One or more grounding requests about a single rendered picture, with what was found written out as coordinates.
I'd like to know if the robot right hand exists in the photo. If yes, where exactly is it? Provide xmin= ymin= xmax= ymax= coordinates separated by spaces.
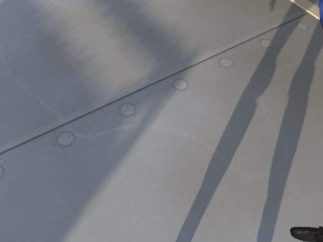
xmin=290 ymin=226 xmax=323 ymax=242

